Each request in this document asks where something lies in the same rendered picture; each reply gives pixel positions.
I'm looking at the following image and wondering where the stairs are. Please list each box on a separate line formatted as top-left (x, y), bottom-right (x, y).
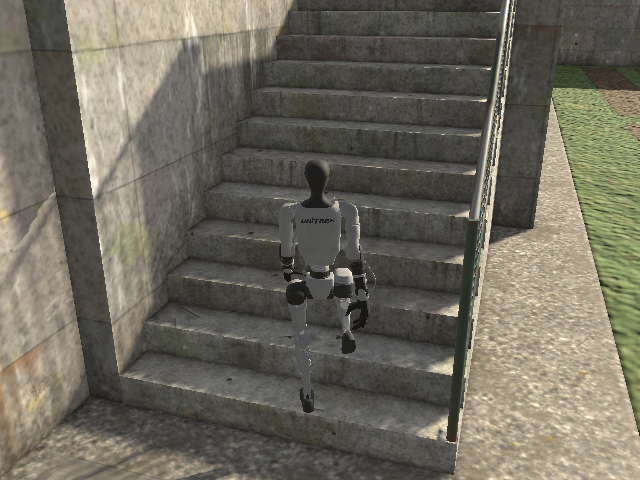
top-left (119, 0), bottom-right (517, 475)

